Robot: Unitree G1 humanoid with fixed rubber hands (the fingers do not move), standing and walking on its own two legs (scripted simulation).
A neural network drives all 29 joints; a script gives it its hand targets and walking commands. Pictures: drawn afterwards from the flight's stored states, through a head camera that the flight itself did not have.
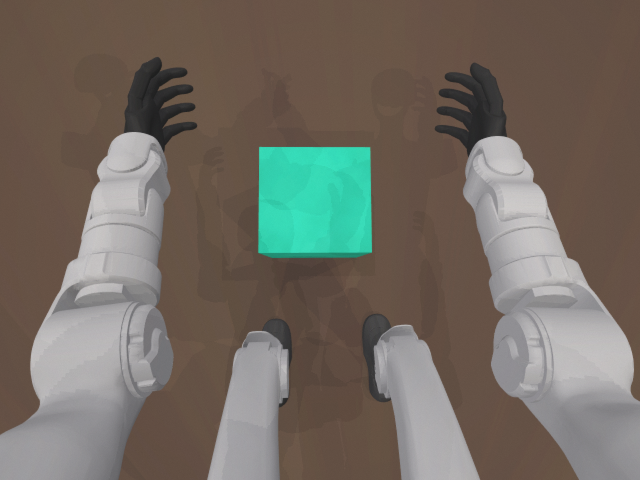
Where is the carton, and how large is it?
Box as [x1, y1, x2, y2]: [258, 147, 371, 257]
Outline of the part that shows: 259,147 258,252 271,257 356,257 371,252 369,147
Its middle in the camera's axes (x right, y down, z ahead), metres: -0.01 -0.07 +0.85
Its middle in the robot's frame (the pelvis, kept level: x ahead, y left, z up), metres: +0.48 +0.01 -0.51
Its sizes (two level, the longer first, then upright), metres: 0.210 0.200 0.250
